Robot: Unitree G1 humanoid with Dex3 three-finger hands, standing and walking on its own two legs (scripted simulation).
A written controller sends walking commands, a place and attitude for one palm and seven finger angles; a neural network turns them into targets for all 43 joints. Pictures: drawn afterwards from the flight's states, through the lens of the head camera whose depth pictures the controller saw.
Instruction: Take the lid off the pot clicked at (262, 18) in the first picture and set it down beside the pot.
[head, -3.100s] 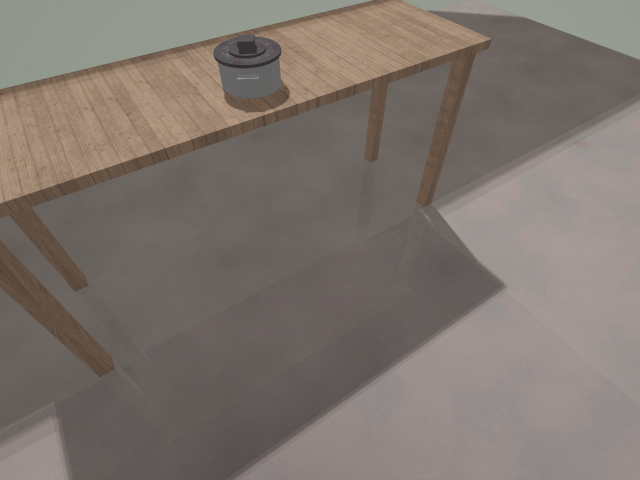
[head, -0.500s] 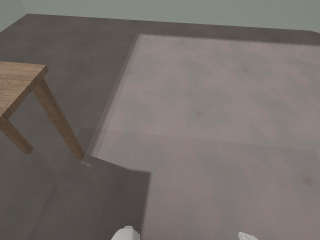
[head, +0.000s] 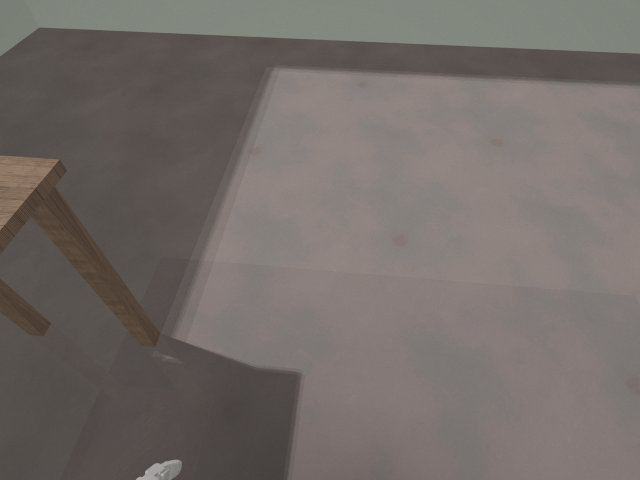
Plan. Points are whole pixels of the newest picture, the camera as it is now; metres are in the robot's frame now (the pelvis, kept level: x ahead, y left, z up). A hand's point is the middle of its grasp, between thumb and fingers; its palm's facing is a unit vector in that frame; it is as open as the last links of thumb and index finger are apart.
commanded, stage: turn to face it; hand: left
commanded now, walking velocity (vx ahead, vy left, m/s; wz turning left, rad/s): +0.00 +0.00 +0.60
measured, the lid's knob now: out of the picture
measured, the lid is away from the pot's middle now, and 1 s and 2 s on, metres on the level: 0.00 0.00 0.00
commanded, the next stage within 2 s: none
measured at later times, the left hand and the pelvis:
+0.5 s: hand out of the picture -0.05 +0.23 -0.19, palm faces +0.38 -0.89 -0.25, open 7.4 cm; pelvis +0.00 +0.02 -0.01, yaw +19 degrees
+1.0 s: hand out of the picture -0.02 +0.21 -0.14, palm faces +0.60 -0.75 -0.29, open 7.4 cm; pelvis +0.02 -0.01 +0.00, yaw +38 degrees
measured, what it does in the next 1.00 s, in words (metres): steps on the spot, turning left: right foot, then left foot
